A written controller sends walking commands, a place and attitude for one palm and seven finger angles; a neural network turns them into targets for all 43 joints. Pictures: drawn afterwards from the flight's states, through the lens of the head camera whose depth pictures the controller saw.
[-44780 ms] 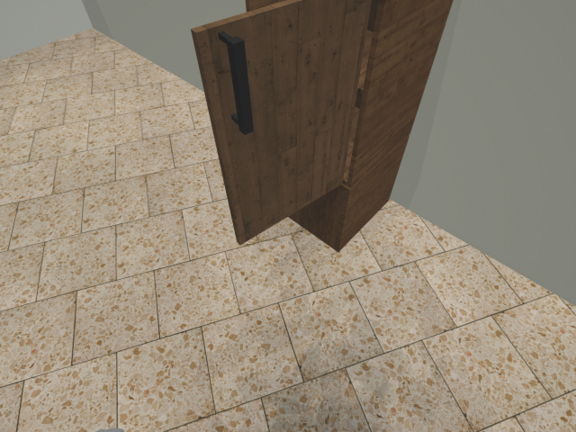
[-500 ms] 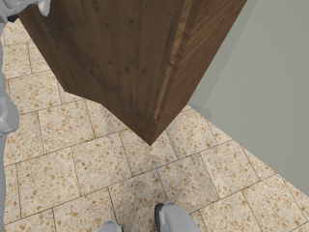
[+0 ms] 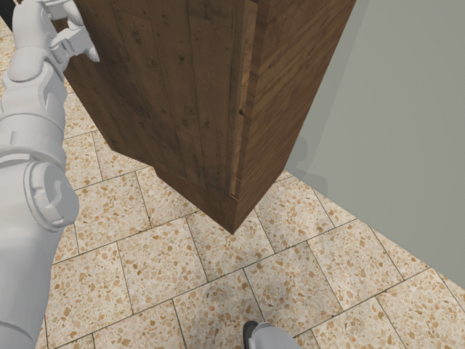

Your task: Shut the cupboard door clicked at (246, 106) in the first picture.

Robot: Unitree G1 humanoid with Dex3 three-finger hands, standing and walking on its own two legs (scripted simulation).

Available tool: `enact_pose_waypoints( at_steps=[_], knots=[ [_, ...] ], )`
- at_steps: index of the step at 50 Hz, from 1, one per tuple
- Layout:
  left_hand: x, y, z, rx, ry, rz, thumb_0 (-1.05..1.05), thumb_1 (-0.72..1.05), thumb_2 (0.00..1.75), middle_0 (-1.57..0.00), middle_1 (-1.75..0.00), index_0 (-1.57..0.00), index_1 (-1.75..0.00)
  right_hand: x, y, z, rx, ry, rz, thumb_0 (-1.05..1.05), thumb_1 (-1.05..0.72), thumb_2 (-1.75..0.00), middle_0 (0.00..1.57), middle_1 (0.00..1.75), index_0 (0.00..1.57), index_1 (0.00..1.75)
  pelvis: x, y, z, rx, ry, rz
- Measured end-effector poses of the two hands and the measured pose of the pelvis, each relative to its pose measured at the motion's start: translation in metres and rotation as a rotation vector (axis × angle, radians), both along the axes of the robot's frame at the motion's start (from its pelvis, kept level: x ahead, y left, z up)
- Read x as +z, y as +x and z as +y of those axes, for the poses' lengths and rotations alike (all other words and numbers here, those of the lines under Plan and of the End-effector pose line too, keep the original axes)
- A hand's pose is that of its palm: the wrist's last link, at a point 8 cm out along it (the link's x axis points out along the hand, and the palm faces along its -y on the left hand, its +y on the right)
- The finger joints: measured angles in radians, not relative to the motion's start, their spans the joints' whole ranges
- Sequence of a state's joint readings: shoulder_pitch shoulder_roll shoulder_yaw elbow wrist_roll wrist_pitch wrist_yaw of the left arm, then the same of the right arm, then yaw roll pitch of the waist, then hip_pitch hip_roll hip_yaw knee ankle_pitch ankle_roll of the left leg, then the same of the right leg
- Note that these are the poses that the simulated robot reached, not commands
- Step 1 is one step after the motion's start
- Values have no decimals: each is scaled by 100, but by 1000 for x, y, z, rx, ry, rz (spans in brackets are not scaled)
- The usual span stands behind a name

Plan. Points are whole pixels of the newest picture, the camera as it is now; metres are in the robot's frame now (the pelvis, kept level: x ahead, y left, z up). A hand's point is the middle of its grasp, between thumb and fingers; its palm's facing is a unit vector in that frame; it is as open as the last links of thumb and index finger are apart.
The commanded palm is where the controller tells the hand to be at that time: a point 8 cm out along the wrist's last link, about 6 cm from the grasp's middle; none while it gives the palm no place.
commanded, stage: pull the fist back off the door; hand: left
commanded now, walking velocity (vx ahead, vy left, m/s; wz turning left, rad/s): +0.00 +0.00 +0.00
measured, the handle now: out of the picture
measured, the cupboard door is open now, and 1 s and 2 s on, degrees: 15 15 15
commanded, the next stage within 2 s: draw the hand back to the body in 0.54 s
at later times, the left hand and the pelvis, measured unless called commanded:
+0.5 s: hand (72, 71) +0.50 +0.14 +0.17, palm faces +0.03 -1.00 +0.01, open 3.1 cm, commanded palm +0.47 +0.20 +0.18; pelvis -0.02 +0.02 +0.00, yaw +1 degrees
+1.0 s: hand (33, 123) +0.41 +0.18 +0.18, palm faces +0.07 -1.00 -0.02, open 3.1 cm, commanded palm +0.36 +0.22 +0.18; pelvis -0.01 +0.01 +0.02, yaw -1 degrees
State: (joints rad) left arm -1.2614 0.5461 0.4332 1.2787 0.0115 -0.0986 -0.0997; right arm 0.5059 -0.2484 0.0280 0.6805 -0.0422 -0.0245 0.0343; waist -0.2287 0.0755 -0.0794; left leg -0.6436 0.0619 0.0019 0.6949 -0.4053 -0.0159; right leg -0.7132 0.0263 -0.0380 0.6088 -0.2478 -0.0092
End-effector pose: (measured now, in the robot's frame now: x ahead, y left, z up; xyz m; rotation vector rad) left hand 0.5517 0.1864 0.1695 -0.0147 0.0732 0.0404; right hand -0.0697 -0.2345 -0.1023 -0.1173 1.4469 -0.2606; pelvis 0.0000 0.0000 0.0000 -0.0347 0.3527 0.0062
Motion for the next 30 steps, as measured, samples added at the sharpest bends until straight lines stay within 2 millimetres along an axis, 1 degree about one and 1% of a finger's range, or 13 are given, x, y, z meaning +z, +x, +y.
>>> enact_pose_waypoints(
  at_steps=[3,6,8,10,13,16,18,21,24,27,30],
  knots=[
    [7,-9,1,2,-32,-27,2,91,90,-130,-150,-130,-150,4,4,-7,-16,-38,-44,0,-90,-90,21,30,21,30,3,0,0,-7,-1,-26],
    [18,-19,9,27,17,-81,1,90,90,-130,-150,-130,-149,6,10,-13,-6,-62,-95,0,-90,-90,21,30,20,30,4,-2,3,-10,-1,-46],
    [21,-27,17,39,44,-91,1,90,90,-130,-150,-130,-149,6,15,-16,4,-68,-117,0,-91,-90,21,30,20,30,4,-4,4,-11,2,-61],
    [18,-36,23,35,62,-74,1,90,90,-130,-150,-130,-150,5,19,-18,17,-70,-132,0,-91,-90,21,30,20,30,5,-7,6,-8,4,-74],
    [9,-51,28,12,52,-36,1,90,90,-130,-150,-130,-150,5,28,-20,41,-75,-150,0,-91,-90,20,30,20,30,6,-10,8,1,6,-93],
    [1,-65,26,-11,24,-33,1,90,90,-130,-150,-130,-150,5,39,-21,69,-86,-179,0,-91,-90,20,30,20,30,6,-14,11,10,6,-112],
    [0,-72,23,-19,15,-52,1,90,90,-130,-150,-130,-150,5,47,-20,86,-94,-207,0,-91,-90,20,30,20,30,6,-17,13,16,6,-122],
    [1,-77,15,-24,13,-75,1,90,90,-130,-150,-130,-150,5,58,-17,107,-99,-252,0,-91,-90,20,30,20,30,6,-20,15,24,7,-133],
    [3,-78,10,-16,8,-80,1,90,90,-130,-150,-130,-150,4,65,-12,113,-95,-292,0,-91,-90,20,30,20,30,5,-23,17,22,11,-137],
    [4,-77,9,-8,19,-72,1,90,90,-130,-150,-130,-150,3,68,-6,112,-84,-317,0,-91,-90,20,30,20,30,5,-25,18,18,15,-137],
    [7,-76,9,-4,39,-72,1,90,90,-130,-150,-130,-150,0,66,-1,108,-68,-321,0,-91,-90,20,30,20,30,4,-26,19,16,18,-135]
  ],
)
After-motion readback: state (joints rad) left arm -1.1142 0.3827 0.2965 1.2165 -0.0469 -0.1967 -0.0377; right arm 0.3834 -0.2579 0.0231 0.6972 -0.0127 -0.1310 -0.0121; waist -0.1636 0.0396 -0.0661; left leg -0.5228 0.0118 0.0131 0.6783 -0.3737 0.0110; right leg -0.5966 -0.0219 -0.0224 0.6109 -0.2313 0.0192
